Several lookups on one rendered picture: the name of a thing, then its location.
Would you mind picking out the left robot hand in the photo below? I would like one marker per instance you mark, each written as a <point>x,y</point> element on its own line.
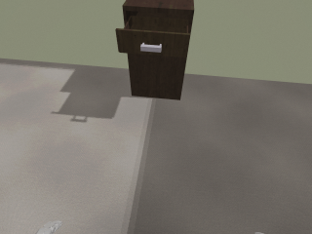
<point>50,227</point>

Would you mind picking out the drawer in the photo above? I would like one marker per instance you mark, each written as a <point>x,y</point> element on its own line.
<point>171,33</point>

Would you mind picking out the cabinet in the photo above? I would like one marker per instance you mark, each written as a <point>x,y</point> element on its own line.
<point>158,76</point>

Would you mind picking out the handle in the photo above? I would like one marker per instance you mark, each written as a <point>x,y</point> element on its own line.
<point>151,48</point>

